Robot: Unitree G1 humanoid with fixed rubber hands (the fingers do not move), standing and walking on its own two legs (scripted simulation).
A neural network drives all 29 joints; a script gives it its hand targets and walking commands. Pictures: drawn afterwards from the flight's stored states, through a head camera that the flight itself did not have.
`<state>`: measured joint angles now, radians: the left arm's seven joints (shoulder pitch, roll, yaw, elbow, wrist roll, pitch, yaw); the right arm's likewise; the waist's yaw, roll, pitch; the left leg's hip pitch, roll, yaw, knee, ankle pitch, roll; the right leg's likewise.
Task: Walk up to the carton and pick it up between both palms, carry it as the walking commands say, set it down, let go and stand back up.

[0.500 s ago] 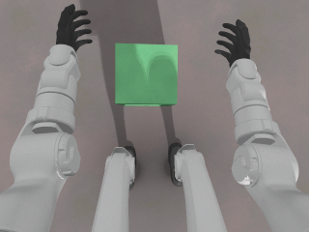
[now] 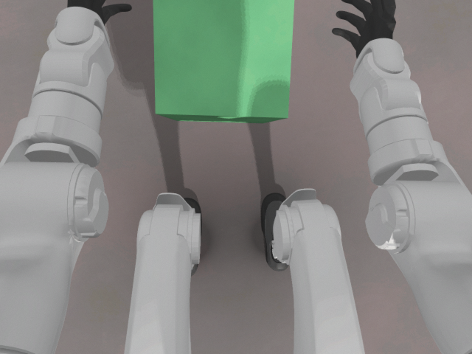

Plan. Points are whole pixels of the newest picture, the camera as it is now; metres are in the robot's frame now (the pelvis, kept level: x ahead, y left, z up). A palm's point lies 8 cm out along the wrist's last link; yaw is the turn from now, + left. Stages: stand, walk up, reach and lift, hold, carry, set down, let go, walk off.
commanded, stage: reach and lift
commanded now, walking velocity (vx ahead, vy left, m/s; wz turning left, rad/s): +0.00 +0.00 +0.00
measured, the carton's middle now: (222, 67) +0.53 +0.02 -0.33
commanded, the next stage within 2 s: none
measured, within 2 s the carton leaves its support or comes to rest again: leaves its support in 1.84 s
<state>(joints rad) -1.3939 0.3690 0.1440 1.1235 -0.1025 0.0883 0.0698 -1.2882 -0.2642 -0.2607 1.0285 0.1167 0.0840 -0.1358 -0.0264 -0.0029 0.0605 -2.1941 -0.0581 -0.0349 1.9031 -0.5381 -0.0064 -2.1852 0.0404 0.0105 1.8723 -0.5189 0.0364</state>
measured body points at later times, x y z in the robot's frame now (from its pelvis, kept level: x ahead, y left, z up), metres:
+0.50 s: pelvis +0.00 +0.00 -0.08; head +0.37 +0.01 +0.17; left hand +0.56 +0.19 -0.26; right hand +0.53 -0.18 -0.27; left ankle +0.10 +0.11 -0.42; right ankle +0.11 -0.12 -0.42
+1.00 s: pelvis -0.01 +0.00 -0.08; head +0.36 +0.01 +0.17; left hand +0.56 +0.18 -0.26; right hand +0.54 -0.16 -0.26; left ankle +0.10 +0.11 -0.42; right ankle +0.11 -0.12 -0.42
